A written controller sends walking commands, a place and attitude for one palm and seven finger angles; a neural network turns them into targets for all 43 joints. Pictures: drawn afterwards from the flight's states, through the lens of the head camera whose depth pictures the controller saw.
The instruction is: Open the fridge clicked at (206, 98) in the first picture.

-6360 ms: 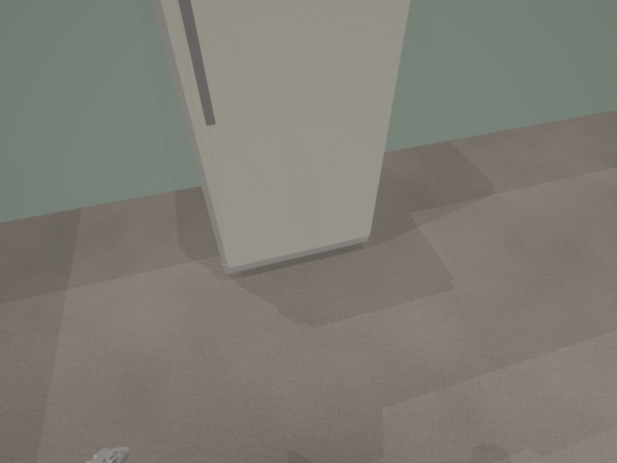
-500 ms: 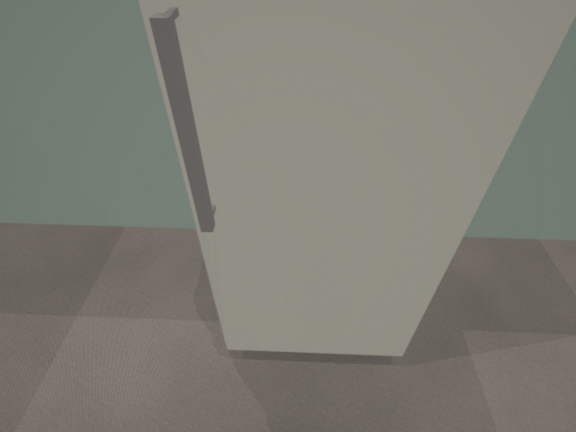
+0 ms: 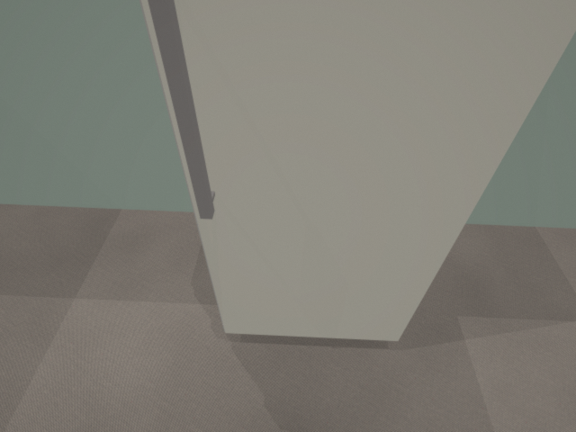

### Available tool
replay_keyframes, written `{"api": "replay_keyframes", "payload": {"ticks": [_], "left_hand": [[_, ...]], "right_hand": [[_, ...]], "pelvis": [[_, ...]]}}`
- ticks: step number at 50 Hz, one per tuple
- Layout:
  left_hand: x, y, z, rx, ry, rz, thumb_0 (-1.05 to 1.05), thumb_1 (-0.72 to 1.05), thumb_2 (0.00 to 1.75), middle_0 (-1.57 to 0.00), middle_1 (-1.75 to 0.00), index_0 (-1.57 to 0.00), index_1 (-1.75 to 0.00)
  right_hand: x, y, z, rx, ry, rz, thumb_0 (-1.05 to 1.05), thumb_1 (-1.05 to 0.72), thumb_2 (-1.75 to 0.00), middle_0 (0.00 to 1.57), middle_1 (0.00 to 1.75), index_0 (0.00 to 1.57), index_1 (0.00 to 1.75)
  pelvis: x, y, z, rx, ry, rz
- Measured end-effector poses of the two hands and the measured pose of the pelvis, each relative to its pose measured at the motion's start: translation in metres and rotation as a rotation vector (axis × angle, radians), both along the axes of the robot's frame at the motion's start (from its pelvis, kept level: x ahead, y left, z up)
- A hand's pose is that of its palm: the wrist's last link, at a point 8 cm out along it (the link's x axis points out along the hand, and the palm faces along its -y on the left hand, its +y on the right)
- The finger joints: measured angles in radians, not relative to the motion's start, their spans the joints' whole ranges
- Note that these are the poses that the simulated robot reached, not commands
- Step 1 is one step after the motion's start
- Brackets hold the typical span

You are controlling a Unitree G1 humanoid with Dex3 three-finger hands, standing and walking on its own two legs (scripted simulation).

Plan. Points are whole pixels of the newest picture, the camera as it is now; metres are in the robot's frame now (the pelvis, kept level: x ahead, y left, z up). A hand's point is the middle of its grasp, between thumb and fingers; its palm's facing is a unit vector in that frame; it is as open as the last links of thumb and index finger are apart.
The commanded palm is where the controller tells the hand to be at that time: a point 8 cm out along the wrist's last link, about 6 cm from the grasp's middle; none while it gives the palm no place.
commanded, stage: look again from close up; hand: left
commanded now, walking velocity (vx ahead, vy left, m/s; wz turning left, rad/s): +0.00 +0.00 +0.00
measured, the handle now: (192, 123) +0.53 +0.19 +0.17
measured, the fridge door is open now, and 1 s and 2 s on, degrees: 0 0 0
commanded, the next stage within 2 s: none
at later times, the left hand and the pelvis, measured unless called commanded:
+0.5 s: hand out of the picture -0.01 +0.16 -0.17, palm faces +0.06 -0.99 -0.15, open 7.4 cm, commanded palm none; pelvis +0.00 +0.00 +0.00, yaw +0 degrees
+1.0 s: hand out of the picture +0.00 +0.15 -0.17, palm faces +0.06 -0.99 -0.15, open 7.4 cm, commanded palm none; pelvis +0.01 +0.00 +0.00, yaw +0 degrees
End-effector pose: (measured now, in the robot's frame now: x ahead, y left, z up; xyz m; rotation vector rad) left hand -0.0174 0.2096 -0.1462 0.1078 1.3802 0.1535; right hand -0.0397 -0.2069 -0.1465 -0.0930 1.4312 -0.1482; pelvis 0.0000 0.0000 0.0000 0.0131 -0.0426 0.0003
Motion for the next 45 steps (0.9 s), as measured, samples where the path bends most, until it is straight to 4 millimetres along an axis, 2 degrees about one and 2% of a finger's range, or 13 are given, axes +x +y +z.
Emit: {"api": "replay_keyframes", "payload": {"ticks": [18, 45], "left_hand": [[0.002, -0.004, 0.001, -0.01, -0.005, 0.012, 0.01, 0.91, 0.9, -0.2, -0.3, -0.19, -0.3], [0.004, -0.005, 0.001, -0.015, 0.015, 0.016, 0.01, 0.91, 0.9, -0.2, -0.3, -0.19, -0.3]], "right_hand": [[0.023, 0.012, -0.001, 0.022, -0.044, 0.01, 0.0, -0.91, -0.9, 0.2, 0.3, 0.2, 0.3], [0.019, 0.01, 0.001, 0.015, -0.003, 0.001, 0.0, -0.91, -0.9, 0.19, 0.3, 0.2, 0.3]], "pelvis": [[0.003, 0.002, 0.001, -0.003, -0.004, 0.0], [0.009, 0.002, 0.002, -0.005, 0.005, -0.002]]}}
